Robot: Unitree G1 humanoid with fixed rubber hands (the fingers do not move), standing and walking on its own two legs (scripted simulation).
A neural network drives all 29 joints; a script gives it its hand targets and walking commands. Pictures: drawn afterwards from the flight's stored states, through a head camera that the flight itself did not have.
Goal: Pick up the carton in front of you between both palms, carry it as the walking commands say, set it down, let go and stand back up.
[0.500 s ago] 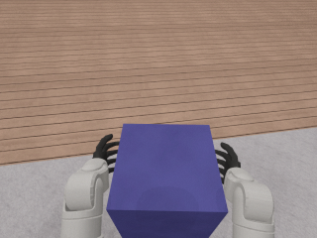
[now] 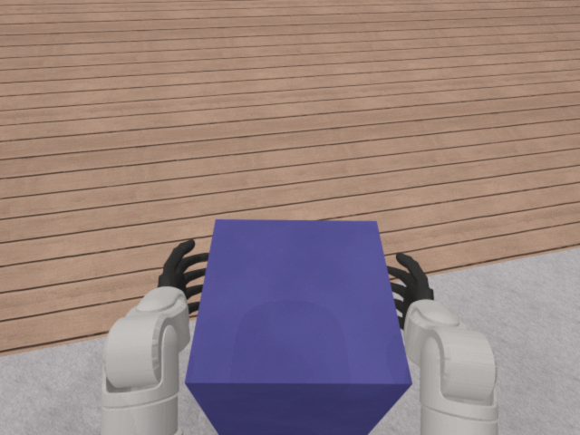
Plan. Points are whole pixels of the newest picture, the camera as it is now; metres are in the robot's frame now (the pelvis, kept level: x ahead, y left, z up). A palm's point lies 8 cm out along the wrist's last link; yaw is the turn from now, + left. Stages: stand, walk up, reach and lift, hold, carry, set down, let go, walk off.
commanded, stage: carry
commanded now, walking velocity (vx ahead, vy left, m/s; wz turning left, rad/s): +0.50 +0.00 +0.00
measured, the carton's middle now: (294, 334) +0.27 -0.01 +0.00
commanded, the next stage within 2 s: none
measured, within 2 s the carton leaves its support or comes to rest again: neither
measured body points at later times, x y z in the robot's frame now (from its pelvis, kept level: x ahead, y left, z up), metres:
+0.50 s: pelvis +0.34 -0.04 +0.00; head +0.38 -0.05 +0.45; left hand +0.65 +0.14 +0.13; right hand +0.68 -0.16 +0.12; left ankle +0.33 +0.10 -0.67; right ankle +0.35 -0.10 -0.75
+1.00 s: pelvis +0.66 +0.02 -0.01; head +0.77 +0.04 +0.43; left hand +1.09 +0.18 +0.11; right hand +1.07 -0.12 +0.10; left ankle +0.64 +0.08 -0.74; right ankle +0.69 -0.11 -0.64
